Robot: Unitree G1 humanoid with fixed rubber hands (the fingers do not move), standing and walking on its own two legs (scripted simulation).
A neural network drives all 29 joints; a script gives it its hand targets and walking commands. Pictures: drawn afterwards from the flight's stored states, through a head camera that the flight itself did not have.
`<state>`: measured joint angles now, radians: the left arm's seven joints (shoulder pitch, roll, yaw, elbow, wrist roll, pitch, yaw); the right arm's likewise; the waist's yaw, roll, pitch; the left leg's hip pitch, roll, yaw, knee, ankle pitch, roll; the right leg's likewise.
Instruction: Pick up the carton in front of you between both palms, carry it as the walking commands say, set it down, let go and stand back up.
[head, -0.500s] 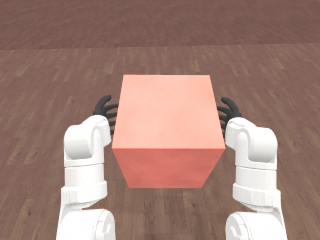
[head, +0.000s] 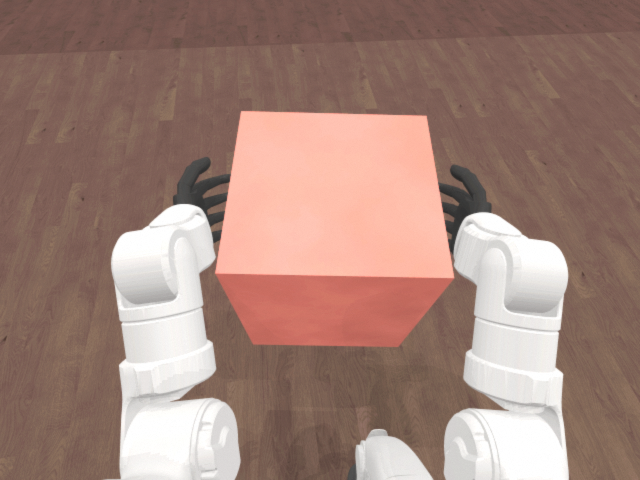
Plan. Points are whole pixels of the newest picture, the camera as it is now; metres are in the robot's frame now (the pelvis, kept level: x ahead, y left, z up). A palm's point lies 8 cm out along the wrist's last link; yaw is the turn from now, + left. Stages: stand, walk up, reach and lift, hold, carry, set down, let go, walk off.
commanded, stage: carry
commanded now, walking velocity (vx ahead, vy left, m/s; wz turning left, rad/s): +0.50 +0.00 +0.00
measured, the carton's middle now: (329, 243) +0.39 -0.03 +0.08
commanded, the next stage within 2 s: none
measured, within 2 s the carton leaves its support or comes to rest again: neither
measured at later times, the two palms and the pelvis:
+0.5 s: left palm (204, 45) +0.70 +0.14 +0.19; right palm (395, 47) +0.70 -0.16 +0.18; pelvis +0.34 -0.03 +0.02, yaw +0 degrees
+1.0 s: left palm out of the picture +1.03 +0.11 +0.21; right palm out of the picture +1.03 -0.19 +0.21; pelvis +0.68 -0.03 +0.04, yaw +0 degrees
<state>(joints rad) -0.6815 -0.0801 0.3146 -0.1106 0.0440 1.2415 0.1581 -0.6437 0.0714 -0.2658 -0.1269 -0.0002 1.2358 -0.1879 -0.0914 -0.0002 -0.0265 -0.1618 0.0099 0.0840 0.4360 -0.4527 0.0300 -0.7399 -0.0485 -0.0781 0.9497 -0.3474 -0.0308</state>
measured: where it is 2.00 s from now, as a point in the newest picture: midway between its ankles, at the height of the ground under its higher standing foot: (302, 184)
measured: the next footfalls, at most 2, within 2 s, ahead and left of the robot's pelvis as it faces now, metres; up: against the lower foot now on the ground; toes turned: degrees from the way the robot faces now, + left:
right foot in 0.08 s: +0.25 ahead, -0.10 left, +0.02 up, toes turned -6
left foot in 0.54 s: +0.57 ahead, +0.06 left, +0.05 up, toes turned +5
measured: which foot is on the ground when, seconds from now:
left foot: down 0.00-0.08, up 0.10-0.52, down 0.54-1.00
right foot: up 0.00-0.06, down 0.08-0.54, up 0.56-0.98, down 1.00-1.00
